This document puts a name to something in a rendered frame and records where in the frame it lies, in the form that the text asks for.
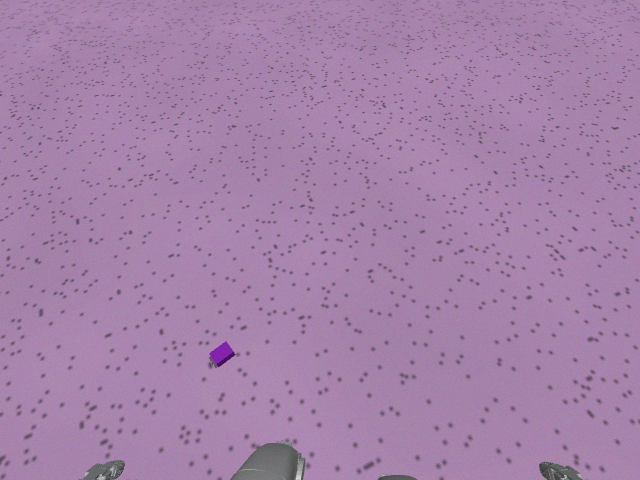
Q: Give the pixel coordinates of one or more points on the right robot hand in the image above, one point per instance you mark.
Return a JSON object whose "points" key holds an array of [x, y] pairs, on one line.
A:
{"points": [[552, 471]]}

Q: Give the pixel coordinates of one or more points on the left robot hand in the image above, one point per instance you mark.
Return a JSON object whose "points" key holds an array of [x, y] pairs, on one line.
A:
{"points": [[108, 471]]}

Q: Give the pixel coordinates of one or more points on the small box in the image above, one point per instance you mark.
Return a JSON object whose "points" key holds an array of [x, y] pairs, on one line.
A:
{"points": [[222, 354]]}

